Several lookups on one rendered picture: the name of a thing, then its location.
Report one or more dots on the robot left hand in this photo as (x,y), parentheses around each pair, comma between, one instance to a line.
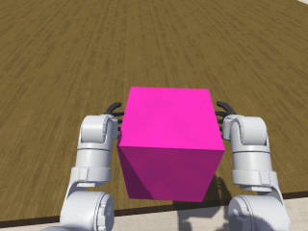
(110,111)

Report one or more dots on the robot right hand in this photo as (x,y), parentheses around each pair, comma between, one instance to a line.
(229,111)

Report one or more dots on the robot left upper arm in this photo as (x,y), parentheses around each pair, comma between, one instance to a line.
(87,211)

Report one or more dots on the robot right forearm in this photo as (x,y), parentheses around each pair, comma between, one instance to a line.
(250,147)

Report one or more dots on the carton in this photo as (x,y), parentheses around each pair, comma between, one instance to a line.
(169,144)

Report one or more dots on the robot left forearm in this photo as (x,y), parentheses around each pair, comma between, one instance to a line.
(93,159)

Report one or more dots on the robot right upper arm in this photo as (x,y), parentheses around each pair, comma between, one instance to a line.
(257,213)

